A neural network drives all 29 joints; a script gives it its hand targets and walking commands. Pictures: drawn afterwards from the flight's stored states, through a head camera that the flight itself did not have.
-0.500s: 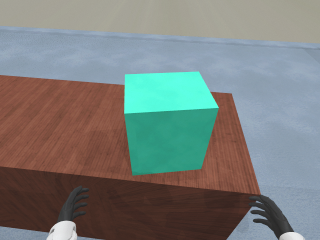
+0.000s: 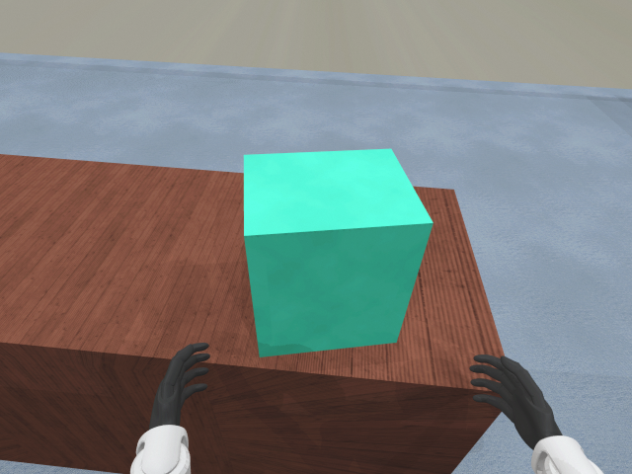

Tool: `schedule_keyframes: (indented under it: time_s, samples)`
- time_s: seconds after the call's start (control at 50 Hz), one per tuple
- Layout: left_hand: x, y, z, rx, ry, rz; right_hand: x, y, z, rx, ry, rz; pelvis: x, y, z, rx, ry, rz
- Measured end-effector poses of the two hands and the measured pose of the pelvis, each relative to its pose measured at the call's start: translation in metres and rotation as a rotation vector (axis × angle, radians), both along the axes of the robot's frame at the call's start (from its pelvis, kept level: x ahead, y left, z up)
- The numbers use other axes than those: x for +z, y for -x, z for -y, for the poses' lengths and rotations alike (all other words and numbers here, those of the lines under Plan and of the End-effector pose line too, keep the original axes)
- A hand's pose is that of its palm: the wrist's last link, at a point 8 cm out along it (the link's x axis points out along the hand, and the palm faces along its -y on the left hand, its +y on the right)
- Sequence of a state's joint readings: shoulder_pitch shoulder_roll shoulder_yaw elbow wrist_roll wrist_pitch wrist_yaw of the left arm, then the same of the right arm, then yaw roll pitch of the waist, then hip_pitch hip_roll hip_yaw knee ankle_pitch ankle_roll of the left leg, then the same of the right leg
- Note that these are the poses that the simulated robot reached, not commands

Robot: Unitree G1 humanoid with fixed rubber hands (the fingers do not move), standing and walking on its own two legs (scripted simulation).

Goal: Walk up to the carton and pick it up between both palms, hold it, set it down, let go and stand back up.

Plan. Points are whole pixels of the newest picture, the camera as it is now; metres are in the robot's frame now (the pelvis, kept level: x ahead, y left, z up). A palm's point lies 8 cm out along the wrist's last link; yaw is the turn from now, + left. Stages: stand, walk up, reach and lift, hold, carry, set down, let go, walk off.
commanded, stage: reach and lift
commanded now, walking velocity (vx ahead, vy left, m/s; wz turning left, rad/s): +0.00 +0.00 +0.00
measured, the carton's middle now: (324, 254) +0.47 +0.00 +0.04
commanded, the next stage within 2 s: none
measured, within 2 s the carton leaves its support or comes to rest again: neither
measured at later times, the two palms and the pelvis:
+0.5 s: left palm (183, 351) +0.29 +0.19 +0.04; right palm (535, 351) +0.30 -0.27 +0.04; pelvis +0.00 +0.00 +0.00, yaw +0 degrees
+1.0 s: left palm (194, 279) +0.35 +0.17 +0.10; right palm (530, 280) +0.36 -0.26 +0.11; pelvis -0.02 +0.00 +0.00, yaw -1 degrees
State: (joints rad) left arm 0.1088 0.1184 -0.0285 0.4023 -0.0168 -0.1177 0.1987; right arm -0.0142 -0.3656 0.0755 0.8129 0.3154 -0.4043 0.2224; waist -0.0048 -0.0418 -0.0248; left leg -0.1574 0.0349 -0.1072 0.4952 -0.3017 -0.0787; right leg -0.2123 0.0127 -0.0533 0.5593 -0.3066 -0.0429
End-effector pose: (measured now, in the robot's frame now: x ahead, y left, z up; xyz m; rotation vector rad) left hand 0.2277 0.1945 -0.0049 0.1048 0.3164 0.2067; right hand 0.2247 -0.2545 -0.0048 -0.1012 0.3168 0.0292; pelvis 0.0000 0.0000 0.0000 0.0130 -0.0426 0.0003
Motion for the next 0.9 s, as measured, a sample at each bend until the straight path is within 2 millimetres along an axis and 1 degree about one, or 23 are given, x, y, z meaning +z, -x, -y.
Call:
schedule_keyframes:
  time_s: [0.1,0.24,0.34,0.44,0.56,0.72,0.84,0.9]
  samples:
    - [0.006,-0.009,0.007,-0.002,0.018,0.028,0.008,-0.012,0.003,-0.001,0.0,0.013,0.0,0.001,0.0,-0.001,0.0,-0.008]
    - [0.013,-0.031,0.015,-0.013,0.028,0.02,0.021,-0.038,0.005,0.007,0.005,0.02,0.0,0.002,0.001,-0.001,-0.001,-0.034]
    - [0.02,-0.045,0.017,-0.008,0.035,0.009,0.031,-0.054,0.009,-0.001,0.013,0.028,0.0,0.0,0.001,-0.004,-0.001,-0.047]
    - [0.035,-0.056,0.012,0.012,0.038,0.043,0.043,-0.066,0.012,-0.009,0.019,0.058,0.001,-0.002,0.0,-0.005,0.0,-0.053]
    - [0.046,-0.064,0.008,0.024,0.043,0.041,0.053,-0.073,0.011,-0.009,0.022,0.054,0.003,0.001,-0.001,-0.006,0.002,-0.057]
    - [0.068,-0.079,0.014,0.006,0.041,0.048,0.071,-0.084,0.005,0.003,0.01,0.058,0.003,0.009,-0.003,-0.013,0.002,-0.055]
    - [0.092,-0.098,0.02,0.001,0.045,0.071,0.091,-0.103,0.001,0.016,0.007,0.063,0.003,0.015,-0.002,-0.014,0.0,-0.068]
    - [0.101,-0.109,0.022,0.003,0.048,0.058,0.1,-0.114,0.001,0.017,0.008,0.053,0.003,0.016,-0.002,-0.015,-0.001,-0.076]
